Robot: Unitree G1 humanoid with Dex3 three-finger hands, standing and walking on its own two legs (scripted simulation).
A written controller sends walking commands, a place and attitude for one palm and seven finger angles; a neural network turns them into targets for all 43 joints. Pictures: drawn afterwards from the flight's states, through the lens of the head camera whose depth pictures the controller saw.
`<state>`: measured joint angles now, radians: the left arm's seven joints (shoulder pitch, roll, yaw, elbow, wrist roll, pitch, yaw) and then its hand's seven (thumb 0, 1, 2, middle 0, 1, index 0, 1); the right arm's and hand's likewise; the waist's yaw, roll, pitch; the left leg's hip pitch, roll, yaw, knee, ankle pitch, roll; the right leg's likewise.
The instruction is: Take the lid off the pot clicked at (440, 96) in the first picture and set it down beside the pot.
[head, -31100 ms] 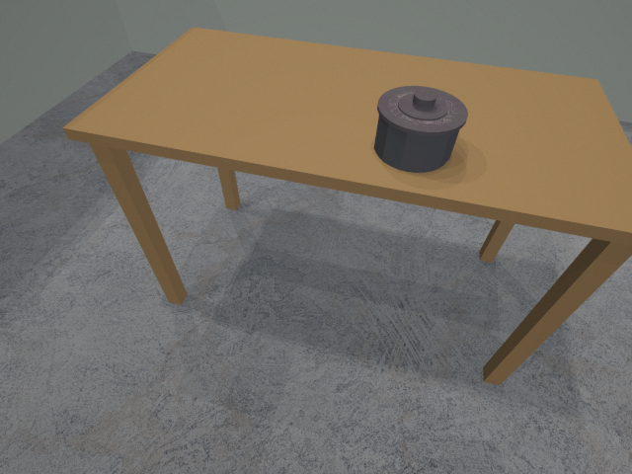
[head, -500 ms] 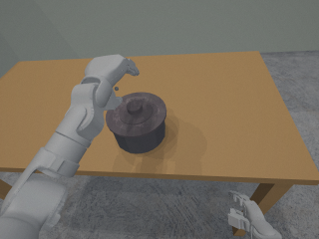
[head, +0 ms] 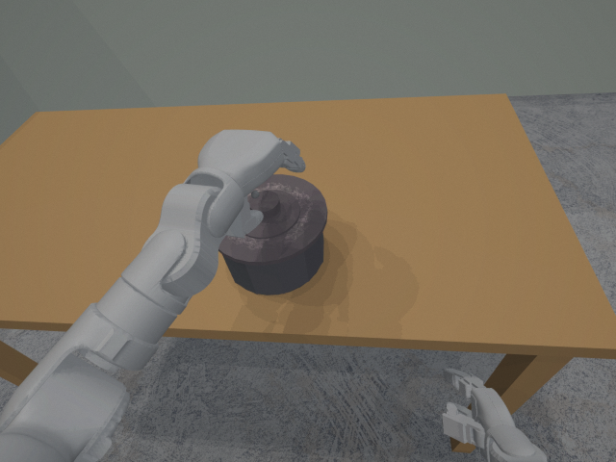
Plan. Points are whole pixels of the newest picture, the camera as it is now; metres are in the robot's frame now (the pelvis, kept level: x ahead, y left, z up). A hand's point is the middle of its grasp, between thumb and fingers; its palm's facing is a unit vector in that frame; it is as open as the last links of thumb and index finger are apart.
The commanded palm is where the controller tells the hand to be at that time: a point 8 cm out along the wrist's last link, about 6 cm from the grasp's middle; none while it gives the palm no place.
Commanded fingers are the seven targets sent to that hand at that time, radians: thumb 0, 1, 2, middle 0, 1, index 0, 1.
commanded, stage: move the open hand above the knob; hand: left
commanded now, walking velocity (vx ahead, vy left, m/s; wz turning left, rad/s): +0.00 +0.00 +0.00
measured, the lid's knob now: (264, 204) +0.43 +0.09 +0.11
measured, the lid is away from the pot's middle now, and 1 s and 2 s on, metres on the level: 0.01 0.01 0.01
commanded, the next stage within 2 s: lower the open fingers around the knob in 0.80 s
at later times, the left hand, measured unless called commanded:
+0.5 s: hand (229, 180) +0.41 +0.12 +0.18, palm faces -0.08 -0.14 -0.99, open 10.2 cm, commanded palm +0.37 +0.12 +0.24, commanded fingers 0.00 -0.35 1.52 -0.84 -0.08 -0.84 -0.08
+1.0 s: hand (243, 181) +0.40 +0.10 +0.18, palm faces -0.06 -0.07 -1.00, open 10.2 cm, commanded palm +0.36 +0.12 +0.23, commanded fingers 0.00 -0.35 1.52 -0.84 -0.08 -0.84 -0.08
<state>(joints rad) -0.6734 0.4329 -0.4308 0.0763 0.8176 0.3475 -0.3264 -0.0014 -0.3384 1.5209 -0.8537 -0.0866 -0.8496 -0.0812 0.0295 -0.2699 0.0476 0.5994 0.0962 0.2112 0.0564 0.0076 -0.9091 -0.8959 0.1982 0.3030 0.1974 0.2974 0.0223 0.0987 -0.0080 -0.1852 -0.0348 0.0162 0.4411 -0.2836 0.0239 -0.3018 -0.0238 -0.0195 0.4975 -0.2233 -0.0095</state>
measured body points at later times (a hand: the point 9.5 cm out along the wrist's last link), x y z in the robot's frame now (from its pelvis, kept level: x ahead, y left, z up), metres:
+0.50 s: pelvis +0.00 +0.00 +0.00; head +0.02 -0.05 +0.45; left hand +0.41 +0.13 +0.23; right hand +0.22 -0.22 -0.11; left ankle -0.03 +0.11 -0.74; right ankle +0.02 -0.11 -0.74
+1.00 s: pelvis +0.00 +0.00 +0.00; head +0.02 -0.04 +0.45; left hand +0.39 +0.10 +0.24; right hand +0.22 -0.21 -0.10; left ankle -0.03 +0.11 -0.74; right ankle +0.02 -0.11 -0.74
